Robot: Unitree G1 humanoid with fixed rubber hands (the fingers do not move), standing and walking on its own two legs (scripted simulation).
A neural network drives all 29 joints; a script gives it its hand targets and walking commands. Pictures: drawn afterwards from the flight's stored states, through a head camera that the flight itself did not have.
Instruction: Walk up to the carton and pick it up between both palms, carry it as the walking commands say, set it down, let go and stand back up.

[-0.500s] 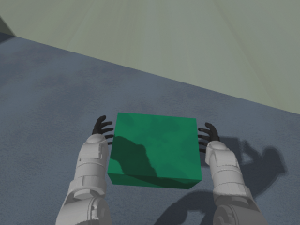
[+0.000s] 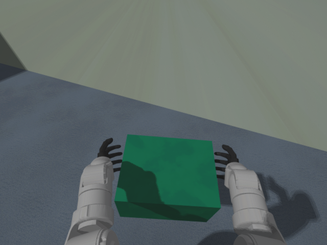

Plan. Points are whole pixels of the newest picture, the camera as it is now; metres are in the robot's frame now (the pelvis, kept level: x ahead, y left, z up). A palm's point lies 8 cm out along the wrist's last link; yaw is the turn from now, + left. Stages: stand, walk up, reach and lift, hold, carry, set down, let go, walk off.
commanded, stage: reach and lift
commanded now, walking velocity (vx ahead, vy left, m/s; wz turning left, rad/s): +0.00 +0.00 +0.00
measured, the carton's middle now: (166, 178) +0.33 +0.03 -0.03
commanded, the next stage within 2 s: hold in 0.64 s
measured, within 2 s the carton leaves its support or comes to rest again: neither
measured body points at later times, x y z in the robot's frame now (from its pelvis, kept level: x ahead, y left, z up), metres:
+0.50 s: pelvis +0.00 +0.00 +0.00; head -0.07 +0.00 +0.45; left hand +0.31 +0.19 +0.05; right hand +0.31 -0.16 +0.03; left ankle +0.05 +0.15 -0.74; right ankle +0.02 -0.12 -0.74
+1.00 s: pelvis -0.01 +0.00 +0.00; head -0.08 +0.00 +0.45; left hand +0.29 +0.19 +0.05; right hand +0.29 -0.16 +0.03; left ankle +0.05 +0.15 -0.74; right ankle +0.02 -0.12 -0.74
